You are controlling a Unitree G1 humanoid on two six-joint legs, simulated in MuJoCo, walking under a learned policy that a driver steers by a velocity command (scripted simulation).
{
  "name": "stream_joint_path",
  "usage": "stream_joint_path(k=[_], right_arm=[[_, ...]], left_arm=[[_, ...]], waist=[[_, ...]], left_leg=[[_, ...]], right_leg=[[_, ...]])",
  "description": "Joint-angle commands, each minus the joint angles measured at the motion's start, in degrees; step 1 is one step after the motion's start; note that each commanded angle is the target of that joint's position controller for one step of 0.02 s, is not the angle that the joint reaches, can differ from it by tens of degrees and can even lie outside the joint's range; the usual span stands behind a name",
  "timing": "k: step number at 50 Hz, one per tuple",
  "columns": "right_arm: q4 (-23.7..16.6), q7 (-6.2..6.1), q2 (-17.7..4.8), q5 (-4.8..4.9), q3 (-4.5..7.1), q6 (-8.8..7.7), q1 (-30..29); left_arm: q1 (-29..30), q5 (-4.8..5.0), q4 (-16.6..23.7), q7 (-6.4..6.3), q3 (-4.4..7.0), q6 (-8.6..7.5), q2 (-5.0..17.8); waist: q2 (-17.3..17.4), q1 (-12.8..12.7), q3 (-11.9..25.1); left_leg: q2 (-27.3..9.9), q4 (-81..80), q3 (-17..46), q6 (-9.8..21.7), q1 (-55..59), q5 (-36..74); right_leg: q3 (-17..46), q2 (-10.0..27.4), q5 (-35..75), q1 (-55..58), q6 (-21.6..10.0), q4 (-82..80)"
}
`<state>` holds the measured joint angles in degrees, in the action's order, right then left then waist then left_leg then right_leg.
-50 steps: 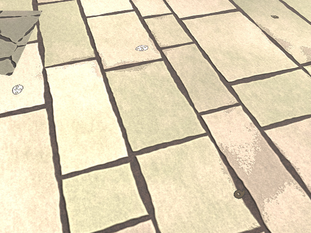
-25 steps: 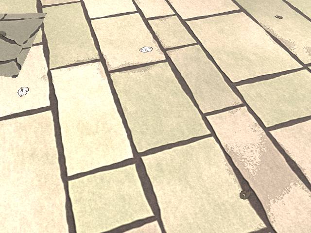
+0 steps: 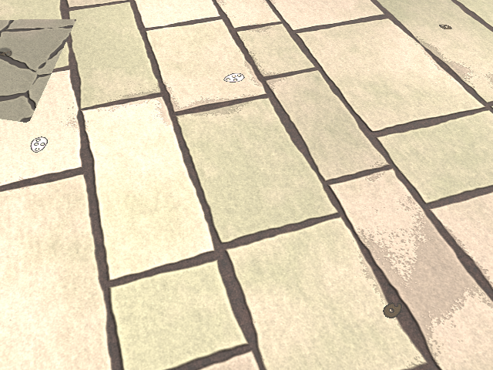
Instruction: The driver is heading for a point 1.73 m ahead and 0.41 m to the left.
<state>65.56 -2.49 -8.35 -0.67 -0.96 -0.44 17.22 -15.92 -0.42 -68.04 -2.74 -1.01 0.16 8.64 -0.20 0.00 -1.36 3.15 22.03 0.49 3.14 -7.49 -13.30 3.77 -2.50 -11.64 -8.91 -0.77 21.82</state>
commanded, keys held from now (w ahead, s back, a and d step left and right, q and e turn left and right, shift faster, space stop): no key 0.18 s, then w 0.82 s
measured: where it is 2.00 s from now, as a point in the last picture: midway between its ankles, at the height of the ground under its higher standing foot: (264, 261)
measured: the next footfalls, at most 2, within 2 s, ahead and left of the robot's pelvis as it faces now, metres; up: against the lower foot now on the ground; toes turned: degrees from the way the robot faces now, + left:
right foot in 0.54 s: +0.14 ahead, -0.13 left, +0.00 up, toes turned -3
left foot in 1.00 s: +0.48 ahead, +0.02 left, +0.00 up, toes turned +4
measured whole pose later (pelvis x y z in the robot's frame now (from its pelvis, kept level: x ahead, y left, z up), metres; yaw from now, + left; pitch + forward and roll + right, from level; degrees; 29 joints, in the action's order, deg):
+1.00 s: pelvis +0.31 -0.05 -0.03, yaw -1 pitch +1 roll +0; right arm 51.8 0.9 -9.7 -1.1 1.9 -3.6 -1.1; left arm -30.5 -1.3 -64.9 -1.3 0.8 -6.0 7.8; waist 0.2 -2.8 -3.9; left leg 1.7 30.8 -7.4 7.7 -28.3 -6.3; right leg -2.5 -3.0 -26.0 9.2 -3.4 17.8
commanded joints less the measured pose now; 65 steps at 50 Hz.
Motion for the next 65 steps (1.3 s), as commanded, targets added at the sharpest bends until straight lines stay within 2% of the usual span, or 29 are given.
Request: stream_joint_path(k=[1,9,11,13,15,16,18,21,24,26,27,28,29,30,31,33,36,44,47,49,50,51,52,53,55,57,59,62,65], right_arm=[[-0.3,-0.17,-4.4,0.0,0.66,-0.24,4.1],[-0.2,-0.24,-3.9,0.01,0.72,-0.34,4.8],[-0.1,-0.18,-4.4,-0.13,1.0,-0.17,5.3],[-0.2,-0.06,-7.3,-0.1,2.34,0.45,6.9],[0.3,0.08,-8.8,-0.2,3.4,0.82,10.8],[0.3,0.16,-8.6,-0.37,3.7,0.64,11.5],[-0.1,0.47,-8.7,-1.04,4.17,-0.3,11.8],[-1.2,0.75,-8.8,-0.81,4.53,-1.71,10.0],[-2.3,0.89,-9.2,-0.11,4.78,-2.33,7.5],[-3.1,1.16,-8.0,-0.16,4.46,-2.86,6.4],[-4.5,1.62,-5.1,-0.46,3.54,-3.55,4.7],[-7.0,2.21,-1.8,-0.33,2.78,-3.97,5.5],[-7.6,2.71,-6.9,-2.01,3.94,-3.63,2.9],[-8.3,3.4,-6.4,-2.09,3.95,-3.79,0.1],[-8.1,3.86,-5.0,-1.53,3.64,-4.18,0.1],[-7.3,4.29,-5.1,-1.62,3.95,-3.87,1.0],[-8.4,4.38,-5.0,-1.47,4.23,-2.71,-1.5],[-15.8,4.39,-3.5,-0.32,2.92,-2.27,-20.4],[-15.8,3.58,-5.6,-0.3,3.64,-2.61,-17.3],[-12.0,2.73,-8.0,-0.23,5.04,-3.35,-5.0],[-9.3,2.25,-9.4,-0.73,5.89,-3.82,3.6],[-7.9,1.82,-14.1,-2.19,7.23,-4.06,12.0],[-8.4,2.44,-16.4,-1.87,7.94,-3.4,11.1],[-9.4,3.01,-14.7,-0.19,7.62,-3.03,4.4],[-9.8,3.23,-7.6,-0.17,5.63,-4.03,-2.2],[-8.2,2.62,-4.8,-0.38,4.48,-5.09,-1.1],[-6.9,2.36,-5.5,-0.33,4.29,-6.0,2.1],[-6.2,2.25,-7.4,-0.13,4.36,-6.22,5.2],[-5.9,2.34,-7.1,0.03,3.91,-5.96,8.6]], left_arm=[[-3.8,0.0,0.2,-0.17,0.53,-0.16,4.1],[-4.6,0.0,0.0,-0.27,0.54,-0.17,3.5],[-4.9,-0.24,0.1,-0.23,0.54,-0.08,3.3],[-4.0,-0.81,1.4,0.1,0.99,0.04,3.7],[-1.4,-1.95,3.8,0.92,0.92,-0.35,2.5],[0.0,-2.33,5.0,1.29,0.93,-0.9,2.4],[2.6,-2.09,7.2,1.94,1.42,-2.13,3.2],[3.5,-1.3,9.1,2.93,2.06,-3.69,3.5],[-0.4,-0.53,9.1,3.25,2.57,-4.03,2.6],[-10.2,-0.42,5.8,2.75,3.6,-4.22,3.6],[-17.2,-1.25,4.6,2.13,4.75,-4.74,7.4],[-24.5,-0.99,3.4,1.92,6.29,-4.37,14.1],[-20.5,-0.96,3.5,1.73,5.77,-3.56,11.1],[-13.7,-0.92,6.2,2.13,5.15,-3.8,9.1],[-9.9,-0.89,7.5,2.43,4.88,-4.4,8.3],[-8.8,-0.52,7.8,2.24,3.87,-5.54,5.5],[-13.9,-0.43,5.8,1.95,3.34,-6.39,5.1],[-17.5,-0.6,4.9,1.45,2.58,-6.77,5.8],[-16.0,-0.76,4.8,1.2,2.94,-7.03,7.3],[-14.6,-1.0,4.9,1.02,3.44,-6.72,8.7],[-13.6,-0.66,5.1,1.17,3.57,-6.48,9.0],[-14.9,-0.36,6.5,1.55,2.99,-6.34,6.5],[-21.3,1.63,6.7,2.36,2.84,-6.14,2.0],[-16.5,0.19,7.6,2.25,3.86,-5.78,6.6],[-7.5,-0.58,10.1,2.57,4.08,-6.07,5.9],[-8.5,-1.96,9.9,3.09,4.02,-4.67,3.6],[-8.2,-2.12,10.3,3.48,4.05,-3.56,2.8],[-0.8,-2.05,13.1,4.0,4.24,-2.63,3.9],[7.6,-1.46,16.1,4.34,4.03,-2.56,4.2]], waist=[[0.4,0.0,-2.9],[0.4,0.0,-3.1],[1.3,0.3,-2.6],[5.0,1.2,-4.4],[8.4,3.0,-8.2],[8.1,3.4,-10.3],[5.4,3.3,-11.0],[4.4,1.8,-8.7],[5.5,-1.2,-6.8],[1.9,-5.1,-4.5],[-7.3,-8.2,-2.2],[-18.9,-8.7,1.4],[-10.1,-6.0,-3.6],[-3.8,-3.4,-7.6],[-1.6,-1.6,-7.8],[-1.0,0.4,-5.8],[-3.1,0.5,-4.6],[-5.3,-2.2,-7.1],[-5.5,0.4,-4.6],[-5.4,5.6,2.1],[-4.4,9.3,6.2],[1.4,11.0,12.7],[13.9,6.3,18.1],[5.0,4.6,12.4],[-1.6,1.9,-0.4],[-0.6,-1.3,-1.3],[1.0,-2.2,-1.7],[2.1,-1.7,-3.5],[2.6,0.3,-4.7]], left_leg=[[-7.5,-4.5,6.6,0.8,-2.2,6.2],[-7.5,-4.4,6.6,0.9,-2.0,6.9],[-6.9,-6.3,7.4,1.4,-2.2,-4.9],[-8.1,-8.3,11.8,4.3,-2.8,-22.9],[-15.2,-13.6,21.5,9.1,-2.5,-36.0],[-18.5,-15.5,25.0,11.1,-3.7,-36.2],[-20.6,-16.7,26.5,12.6,-2.1,-29.5],[-17.6,-14.5,19.5,10.7,-1.3,-18.7],[-14.4,-10.6,13.0,8.9,-8.3,-14.2],[-10.5,-1.2,8.5,6.9,-18.4,-12.1],[-5.2,14.7,1.6,4.6,-24.0,-9.6],[1.1,32.3,-4.9,2.5,-34.3,-18.4],[-2.7,42.1,-1.0,3.3,-36.9,-17.4],[-5.4,44.2,0.7,3.6,-37.7,-10.8],[-6.9,42.9,1.4,3.2,-35.4,-5.5],[-8.0,40.1,0.3,1.7,-31.4,-0.4],[-7.2,38.8,-2.4,0.3,-33.4,2.0],[-3.7,15.4,-8.4,0.5,-27.3,10.1],[-1.3,11.6,-8.8,3.8,-19.7,8.1],[1.3,9.3,-8.5,6.0,-7.8,5.7],[-0.5,5.7,-6.7,7.2,3.7,7.4],[-13.7,5.0,8.1,9.8,16.4,-1.7],[-27.7,-4.7,39.6,18.8,26.4,-6.8],[-25.2,-8.4,38.1,17.8,20.1,-12.6],[-21.1,-11.4,23.1,13.8,4.4,-3.9],[-17.0,-12.8,14.7,10.9,-2.9,4.2],[-15.6,-13.1,10.8,10.6,-3.9,12.0],[-13.9,-15.1,6.6,9.7,-2.6,14.1],[-12.4,-15.5,3.9,8.2,0.1,19.4]], right_leg=[[4.6,5.8,6.3,-1.4,-1.7,-2.8],[4.4,5.8,6.4,-1.4,-1.6,-2.5],[3.3,4.3,-1.2,-2.0,-1.9,-1.8],[0.0,0.5,-13.5,-7.6,-2.8,5.1],[-4.3,-0.6,-16.6,-16.4,-3.1,14.9],[-5.2,1.4,-14.7,-18.8,-3.1,19.6],[-4.4,3.9,-15.2,-24.0,-3.0,25.8],[-5.5,4.3,-12.8,-21.3,-2.7,21.2],[-8.9,2.0,-5.8,-7.0,-3.1,10.1],[-8.7,0.0,-4.6,10.8,-3.2,3.8],[5.3,10.1,-14.0,17.8,-4.7,-4.4],[31.4,24.2,-31.2,22.5,-11.2,-14.7],[35.0,25.3,-36.7,15.1,-13.4,-15.5],[29.0,23.0,-32.0,9.7,-12.5,-15.1],[22.5,20.2,-22.7,6.8,-11.3,-15.6],[12.7,15.6,-7.2,6.2,-8.8,-15.9],[6.0,14.0,11.6,9.2,-9.0,-14.0],[-1.3,12.1,31.5,8.0,-8.7,-13.7],[-2.7,13.7,47.8,12.2,-8.1,-7.7],[-3.8,13.4,56.7,14.3,-7.2,7.0],[-4.9,11.8,49.4,9.2,-6.5,18.4],[-6.9,8.4,26.9,-1.8,-6.2,35.9],[-6.0,-3.4,-16.9,-20.6,-4.1,58.2],[-0.3,0.7,-12.8,-26.2,-5.3,60.6],[-0.7,5.3,-5.3,-25.8,-5.5,54.1],[-0.7,7.3,-4.1,-19.8,-4.7,48.5],[-1.8,7.4,-3.9,-19.4,-3.7,45.3],[-4.1,8.6,1.5,-25.3,-2.2,38.9],[-6.0,8.6,7.7,-28.5,-1.0,29.5]])
Over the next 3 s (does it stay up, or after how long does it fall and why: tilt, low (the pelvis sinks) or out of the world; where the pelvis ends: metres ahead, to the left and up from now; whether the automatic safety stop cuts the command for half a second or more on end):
stays up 1.34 0.17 0.00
